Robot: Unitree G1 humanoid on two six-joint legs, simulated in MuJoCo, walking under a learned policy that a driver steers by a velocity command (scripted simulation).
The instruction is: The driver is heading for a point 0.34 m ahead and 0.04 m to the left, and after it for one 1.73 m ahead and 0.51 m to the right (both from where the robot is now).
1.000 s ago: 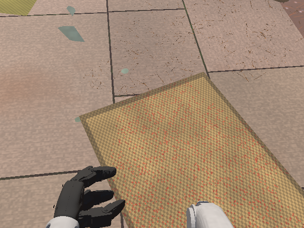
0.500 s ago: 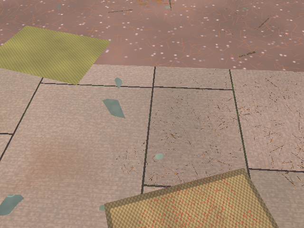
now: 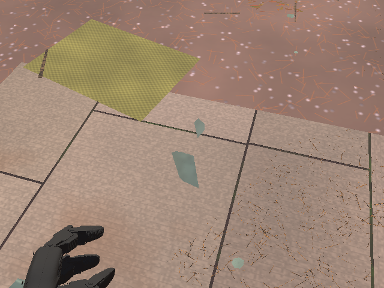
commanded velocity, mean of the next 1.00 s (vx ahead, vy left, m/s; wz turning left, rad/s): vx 0.50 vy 0.00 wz -0.11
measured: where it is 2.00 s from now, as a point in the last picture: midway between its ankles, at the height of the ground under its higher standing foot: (235, 170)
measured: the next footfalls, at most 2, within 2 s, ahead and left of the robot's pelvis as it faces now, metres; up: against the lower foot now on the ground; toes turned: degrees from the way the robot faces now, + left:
right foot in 0.04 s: +0.21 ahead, -0.15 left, +0.00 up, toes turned +6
left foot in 0.46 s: +0.36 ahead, +0.14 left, +0.00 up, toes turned +6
